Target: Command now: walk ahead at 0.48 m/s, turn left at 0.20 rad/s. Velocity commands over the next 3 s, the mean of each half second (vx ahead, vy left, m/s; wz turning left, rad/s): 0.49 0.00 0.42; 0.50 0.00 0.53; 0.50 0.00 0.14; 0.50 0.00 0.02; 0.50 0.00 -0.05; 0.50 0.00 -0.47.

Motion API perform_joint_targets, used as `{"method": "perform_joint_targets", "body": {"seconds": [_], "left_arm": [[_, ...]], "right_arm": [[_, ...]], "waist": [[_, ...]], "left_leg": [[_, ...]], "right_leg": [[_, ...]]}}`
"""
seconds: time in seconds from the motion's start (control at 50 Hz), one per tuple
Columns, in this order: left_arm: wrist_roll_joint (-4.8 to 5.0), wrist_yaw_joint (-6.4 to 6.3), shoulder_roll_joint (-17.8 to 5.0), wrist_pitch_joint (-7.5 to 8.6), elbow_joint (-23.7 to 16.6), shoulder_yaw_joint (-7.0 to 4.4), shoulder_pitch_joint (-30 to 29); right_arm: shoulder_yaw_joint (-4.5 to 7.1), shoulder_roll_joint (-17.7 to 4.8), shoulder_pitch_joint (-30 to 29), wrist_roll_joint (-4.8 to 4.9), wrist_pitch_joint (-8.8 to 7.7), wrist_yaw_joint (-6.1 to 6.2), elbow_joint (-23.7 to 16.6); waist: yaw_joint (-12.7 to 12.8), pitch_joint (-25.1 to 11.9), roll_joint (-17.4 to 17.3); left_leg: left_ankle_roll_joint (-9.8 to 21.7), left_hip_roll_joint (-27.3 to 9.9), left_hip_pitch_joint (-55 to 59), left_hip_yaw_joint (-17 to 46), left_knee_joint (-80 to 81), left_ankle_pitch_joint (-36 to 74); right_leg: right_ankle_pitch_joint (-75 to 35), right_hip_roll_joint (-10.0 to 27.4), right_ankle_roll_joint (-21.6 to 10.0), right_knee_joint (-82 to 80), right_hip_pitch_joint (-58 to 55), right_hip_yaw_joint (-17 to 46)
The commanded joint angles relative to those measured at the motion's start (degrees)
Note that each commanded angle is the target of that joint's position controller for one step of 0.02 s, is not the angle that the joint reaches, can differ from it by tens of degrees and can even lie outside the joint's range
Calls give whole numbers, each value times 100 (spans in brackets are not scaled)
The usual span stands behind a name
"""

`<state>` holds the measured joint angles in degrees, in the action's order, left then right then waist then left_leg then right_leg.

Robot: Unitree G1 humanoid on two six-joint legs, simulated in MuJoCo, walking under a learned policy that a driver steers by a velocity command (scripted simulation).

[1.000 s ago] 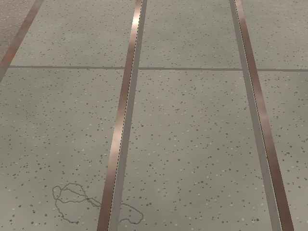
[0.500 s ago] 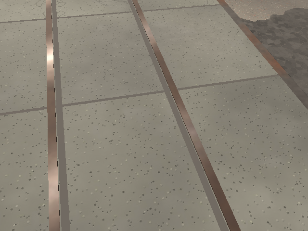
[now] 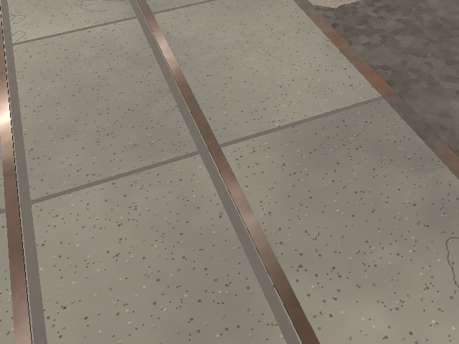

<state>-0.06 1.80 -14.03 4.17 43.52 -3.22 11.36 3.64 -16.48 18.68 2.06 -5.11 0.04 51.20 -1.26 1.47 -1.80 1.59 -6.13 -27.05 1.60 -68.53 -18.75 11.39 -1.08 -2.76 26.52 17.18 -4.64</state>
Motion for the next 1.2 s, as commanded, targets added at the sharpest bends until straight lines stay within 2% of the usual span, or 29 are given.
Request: {"method": "perform_joint_targets", "body": {"seconds": [0.02,0.1,0.18,0.28,0.34,0.38,0.4,0.42,0.44,0.46,0.48,0.5,0.52,0.6,0.68,0.76,0.82,0.84,0.86,0.88,0.9,0.92,0.94,0.96,0.98,1.0,1.06,1.12,1.2], "left_arm": [[-42,-15,-542,217,-114,-181,77],[-106,-109,-632,293,121,-223,223],[-55,-200,-797,287,220,-239,324],[53,-269,-995,67,444,-299,796],[68,-349,-1266,-97,366,-356,681],[90,-394,-1343,-163,292,-345,501],[-51,-391,-997,-85,158,-220,694],[-52,-265,-338,124,-92,-2,1112],[130,-152,-917,366,-208,-114,418],[291,-113,-987,452,-384,-124,-10],[207,-151,-878,477,-397,-97,-93],[65,-196,-936,434,-345,-146,-68],[17,-195,-951,353,-331,-173,68],[-100,-236,-726,139,-471,-124,-81],[-76,-196,-528,171,-689,-18,-972],[40,-89,-712,262,-865,-63,-1432],[73,-36,-938,355,-848,-179,-1184],[70,-49,-1001,388,-743,-238,-770],[-6,-86,-1191,425,-652,-330,-167],[-81,-134,-1524,421,-574,-402,767],[-122,-60,-1880,348,-279,-494,1138],[21,-31,-1245,328,-387,-363,979],[37,-56,-931,280,-412,-272,757],[-26,-57,-862,238,-441,-218,506],[-50,-62,-769,213,-395,-183,363],[-84,-76,-708,221,-370,-144,305],[8,-81,-766,264,-198,-152,391],[57,-108,-1024,228,-68,-210,477],[130,-105,-1183,139,119,-216,749]], "right_arm": [[98,-279,146,2,104,9,-333],[104,-234,-313,-45,185,22,-548],[12,-130,-1101,-101,127,-139,-834],[-58,-99,-1883,-81,110,-361,-1372],[84,-394,-1504,-54,155,-423,-1518],[380,-946,20,-37,192,-323,-1233],[531,-1469,670,-57,270,-177,-1121],[532,-1718,348,-48,217,-186,-1298],[395,-1243,508,-108,187,-207,-1342],[334,-1001,317,-134,140,-203,-1329],[291,-876,-65,-114,100,-214,-1374],[236,-684,-397,-134,80,-196,-1459],[207,-633,-569,-196,77,-170,-1563],[261,-834,-475,-150,61,-49,-1555],[286,-909,-194,-88,153,52,-1475],[292,-912,149,-51,226,64,-1363],[294,-874,100,-65,274,92,-1385],[269,-793,-9,-69,288,93,-1427],[184,-554,-50,-94,268,79,-1494],[44,-195,64,-219,245,78,-1602],[-12,-38,955,7,190,78,-1709],[85,-650,839,58,196,101,-1471],[146,-869,167,-3,214,89,-1543],[132,-791,-199,-87,216,94,-1625],[135,-703,-446,-147,185,74,-1714],[126,-598,-424,-122,176,34,-1740],[43,-329,-426,-121,189,-16,-1740],[-63,-175,-910,-175,137,-50,-1868],[-107,-144,-1578,-117,66,-133,-1974]], "waist": [[21,-238,751],[27,149,479],[277,376,350],[524,526,284],[151,-44,673],[-721,-866,659],[-806,-1444,-259],[-168,-2143,-1342],[-614,-2338,-520],[-548,-1520,-227],[-217,-853,408],[-4,-633,423],[164,-510,260],[240,-287,106],[-125,-199,-182],[-314,-219,-364],[-98,-263,-599],[153,-375,-651],[457,-827,-545],[750,-1686,238],[280,-2082,2386],[475,-1532,1476],[625,-846,934],[539,-508,516],[454,-214,470],[308,-168,620],[194,-176,753],[307,-113,609],[562,-10,636]], "left_leg": [[24,-380,-986,408,-7,649],[-91,-181,-1528,635,880,1563],[-20,-16,-1276,105,2394,2629],[238,139,-1681,-323,3207,2062],[546,701,-719,-857,3187,1124],[922,1094,1530,-804,3623,1211],[1284,78,3310,818,3630,1425],[2515,-1241,5018,4271,4551,444],[2262,-1240,5078,4456,5087,113],[1985,-1069,4408,3588,5134,344],[1793,-813,3386,2898,5176,1020],[1685,-607,2706,2410,5234,1578],[1668,-462,2206,2188,5359,1919],[1645,-172,1331,1529,5580,2644],[1218,259,1058,1129,5379,2042],[1085,56,1467,1684,4975,1422],[959,-134,1874,2240,4466,1337],[844,-19,1826,2241,4167,1479],[640,269,1552,1992,3340,1614],[382,676,821,1356,1669,505],[61,1261,-1207,846,9,-1636],[-21,846,-1803,1056,-621,-1309],[-43,685,-1922,898,-720,-762],[-54,522,-1735,726,-582,-407],[-51,390,-1651,717,-269,-167],[-32,253,-1378,672,-36,-27],[-93,121,-1235,378,682,44],[-172,17,-1209,169,1739,735],[-181,205,-667,-103,3037,1703]], "right_leg": [[-719,1525,-889,-1794,-875,1253],[-1524,1448,-834,-1982,-872,419],[-1654,1358,-647,-2149,-993,-241],[-2679,1702,-543,-1610,-2273,-546],[-5535,1707,-358,-410,-2641,-751],[-5628,1429,-114,1756,-1870,-874],[-2708,1049,125,3640,-308,-853],[2106,-297,438,5664,2026,147],[1975,-17,259,5842,2626,1213],[1543,226,128,5512,2852,1147],[1161,485,115,4906,2686,1071],[963,674,159,4409,2318,1045],[834,760,213,4234,1967,1056],[228,741,606,3140,1801,816],[-1347,384,712,1273,1393,699],[-1483,142,625,439,1145,821],[-783,87,383,139,787,891],[-793,66,245,-98,244,794],[-771,400,-3,-85,-813,1015],[-494,1468,-378,-21,-2293,2098],[1022,2501,-1315,-736,-3670,4999],[2227,2394,-1182,-995,-3372,5076],[1954,2125,-941,-1006,-2720,4078],[1182,1873,-847,-1060,-2053,3410],[533,1671,-871,-1162,-1573,2954],[107,1509,-842,-1275,-1260,2584],[-690,1409,-1002,-1538,-1049,2028],[-1192,1393,-1045,-1716,-1023,1571],[-1288,1231,-845,-1698,-995,1046]]}}
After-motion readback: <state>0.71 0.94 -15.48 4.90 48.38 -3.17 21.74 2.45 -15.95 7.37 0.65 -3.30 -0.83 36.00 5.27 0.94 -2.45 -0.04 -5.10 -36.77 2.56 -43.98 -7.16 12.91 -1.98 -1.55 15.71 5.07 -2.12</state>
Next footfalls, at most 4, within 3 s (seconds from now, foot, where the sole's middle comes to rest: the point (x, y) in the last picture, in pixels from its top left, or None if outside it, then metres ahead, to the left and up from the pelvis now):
0.38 left None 0.38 0.14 -0.77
0.86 right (224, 266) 0.71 0.05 -0.77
1.36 left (113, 248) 0.79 0.41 -0.77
1.88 right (133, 159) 1.17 0.39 -0.77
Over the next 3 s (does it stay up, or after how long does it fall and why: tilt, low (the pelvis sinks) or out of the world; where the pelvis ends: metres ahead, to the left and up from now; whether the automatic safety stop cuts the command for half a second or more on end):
stays up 1.47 0.71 -0.02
